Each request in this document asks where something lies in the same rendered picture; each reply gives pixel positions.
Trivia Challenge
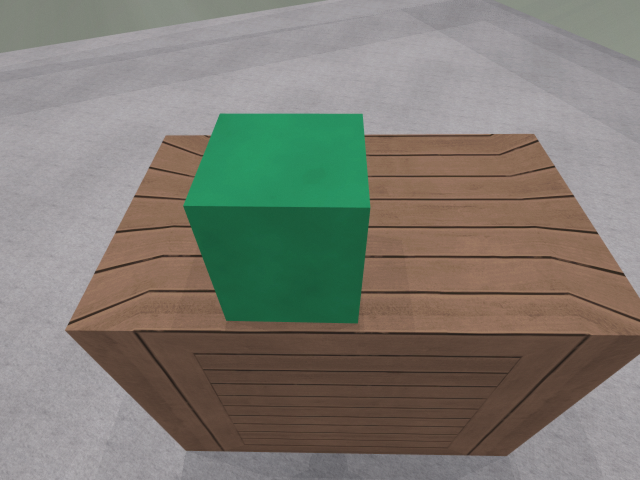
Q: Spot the pedestal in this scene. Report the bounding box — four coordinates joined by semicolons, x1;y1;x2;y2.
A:
65;134;640;456

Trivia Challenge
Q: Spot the carton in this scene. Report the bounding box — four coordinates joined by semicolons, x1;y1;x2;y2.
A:
183;114;370;323

